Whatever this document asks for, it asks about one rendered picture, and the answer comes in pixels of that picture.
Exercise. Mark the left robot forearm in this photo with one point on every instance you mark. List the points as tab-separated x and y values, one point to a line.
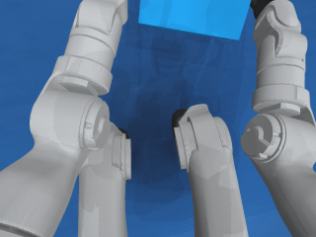
93	42

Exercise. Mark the robot left upper arm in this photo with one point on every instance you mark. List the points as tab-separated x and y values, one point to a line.
36	189

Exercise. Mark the carton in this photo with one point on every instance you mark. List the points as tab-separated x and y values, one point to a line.
217	19

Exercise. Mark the robot right foot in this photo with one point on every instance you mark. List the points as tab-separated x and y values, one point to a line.
176	117

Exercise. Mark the right robot forearm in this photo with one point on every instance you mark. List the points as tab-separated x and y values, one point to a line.
281	55

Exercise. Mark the robot right thigh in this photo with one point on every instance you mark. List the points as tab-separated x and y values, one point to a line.
217	203

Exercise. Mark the robot right upper arm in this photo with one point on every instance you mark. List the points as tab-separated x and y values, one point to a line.
283	150

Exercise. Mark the right robot hand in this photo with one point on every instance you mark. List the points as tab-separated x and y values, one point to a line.
258	6

